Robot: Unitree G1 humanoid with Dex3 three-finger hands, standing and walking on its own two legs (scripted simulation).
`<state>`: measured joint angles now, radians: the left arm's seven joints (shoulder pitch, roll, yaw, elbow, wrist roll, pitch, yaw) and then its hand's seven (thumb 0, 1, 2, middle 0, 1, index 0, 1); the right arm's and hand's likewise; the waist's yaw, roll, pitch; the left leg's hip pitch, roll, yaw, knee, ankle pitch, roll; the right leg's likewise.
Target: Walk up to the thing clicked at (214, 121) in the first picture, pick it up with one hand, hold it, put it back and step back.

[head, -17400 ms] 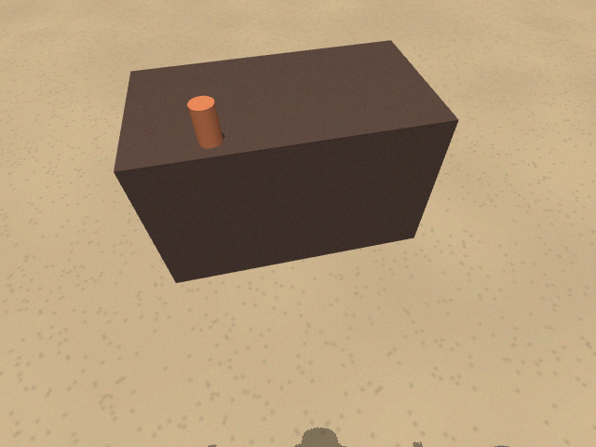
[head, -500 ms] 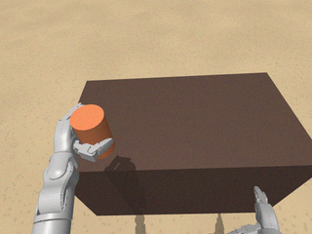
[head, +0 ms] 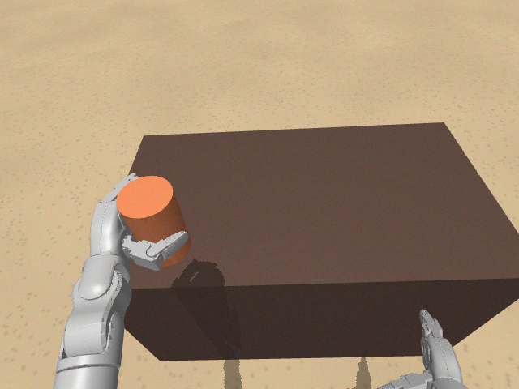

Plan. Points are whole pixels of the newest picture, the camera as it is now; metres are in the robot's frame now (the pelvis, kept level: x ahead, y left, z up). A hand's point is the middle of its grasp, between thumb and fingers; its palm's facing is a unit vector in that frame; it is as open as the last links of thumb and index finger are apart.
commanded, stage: hold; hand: left
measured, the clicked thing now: (157, 223) +0.32 +0.16 +0.12
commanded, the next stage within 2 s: crouch in 0.56 s
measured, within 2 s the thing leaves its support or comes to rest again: neither
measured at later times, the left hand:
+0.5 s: hand (157, 227) +0.31 +0.16 +0.12, palm faces +0.09 -1.00 -0.03, open 10.2 cm
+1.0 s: hand (168, 229) +0.34 +0.16 +0.08, palm faces +0.08 -1.00 +0.00, open 10.2 cm
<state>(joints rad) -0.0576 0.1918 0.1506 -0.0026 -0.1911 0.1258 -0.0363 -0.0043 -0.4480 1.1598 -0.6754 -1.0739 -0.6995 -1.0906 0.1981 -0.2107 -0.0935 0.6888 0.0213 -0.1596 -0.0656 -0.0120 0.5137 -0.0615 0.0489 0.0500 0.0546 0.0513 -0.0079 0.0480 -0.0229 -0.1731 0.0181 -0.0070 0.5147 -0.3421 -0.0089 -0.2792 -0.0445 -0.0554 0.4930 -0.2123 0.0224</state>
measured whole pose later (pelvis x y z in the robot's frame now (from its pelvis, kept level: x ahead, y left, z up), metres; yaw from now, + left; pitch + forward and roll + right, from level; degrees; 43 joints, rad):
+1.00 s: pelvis -0.01 +0.00 +0.00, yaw +0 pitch +1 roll +0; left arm -0.19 0.20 0.17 0.30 -0.18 0.00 -0.05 0.00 -0.45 1.16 -0.69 -1.06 -0.71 -1.08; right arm 0.16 -0.19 -0.06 0.71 0.02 -0.15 -0.06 -0.01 0.54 -0.05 0.05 0.05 0.06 0.05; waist -0.03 0.02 0.00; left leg -0.23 0.01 0.00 0.55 -0.34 -0.01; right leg -0.34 -0.05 -0.05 0.53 -0.21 0.02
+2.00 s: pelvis -0.02 +0.01 -0.06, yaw -1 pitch +17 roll -1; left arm -0.63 0.29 0.26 0.96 -0.11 -0.42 -0.03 -0.01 -0.45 1.16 -0.69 -1.05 -0.72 -1.06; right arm 0.35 -0.22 -0.04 0.18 -0.04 -0.05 0.02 -0.01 0.51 -0.06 0.05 0.05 0.06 0.05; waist -0.12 -0.01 -0.08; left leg -0.77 0.02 0.00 0.98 -0.51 0.00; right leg -0.87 -0.05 -0.03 0.91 -0.33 0.02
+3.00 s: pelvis -0.04 +0.00 -0.11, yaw -1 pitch +24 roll -2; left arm -0.70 0.36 0.34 1.08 -0.06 -0.55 -0.03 -0.01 -0.45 1.16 -0.70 -1.04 -0.72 -1.05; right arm 0.39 -0.24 -0.03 -0.02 -0.07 0.00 0.04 -0.01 0.50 -0.06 0.05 0.05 0.06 0.05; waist -0.21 -0.02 -0.13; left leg -1.10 0.02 -0.03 1.27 -0.60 -0.01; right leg -1.18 -0.05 -0.05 1.17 -0.41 0.02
